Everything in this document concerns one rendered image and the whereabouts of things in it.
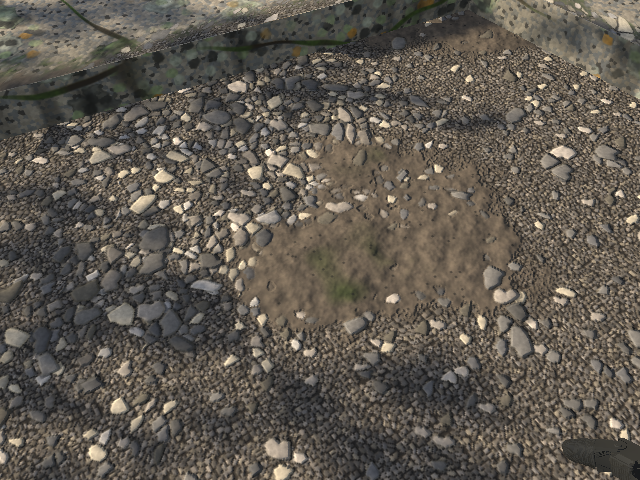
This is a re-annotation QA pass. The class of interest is right robot hand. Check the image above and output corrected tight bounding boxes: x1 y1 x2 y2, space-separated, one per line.
562 438 640 480

